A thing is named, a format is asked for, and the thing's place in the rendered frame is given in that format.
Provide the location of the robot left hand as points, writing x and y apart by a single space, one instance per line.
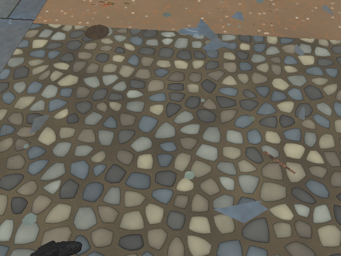
58 249

